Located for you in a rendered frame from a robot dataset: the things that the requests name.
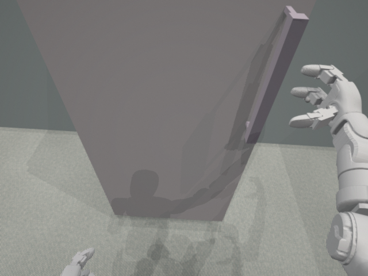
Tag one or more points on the left robot hand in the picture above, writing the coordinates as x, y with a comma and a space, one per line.
77, 263

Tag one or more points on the fridge door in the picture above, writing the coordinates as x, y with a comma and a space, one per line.
159, 92

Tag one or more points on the right robot hand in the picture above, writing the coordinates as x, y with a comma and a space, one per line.
343, 98

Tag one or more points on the robot right forearm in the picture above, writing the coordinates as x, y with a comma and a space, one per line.
350, 138

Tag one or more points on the handle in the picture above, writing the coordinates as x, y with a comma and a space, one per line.
289, 40

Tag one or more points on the robot right upper arm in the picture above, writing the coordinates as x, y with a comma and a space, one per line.
347, 242

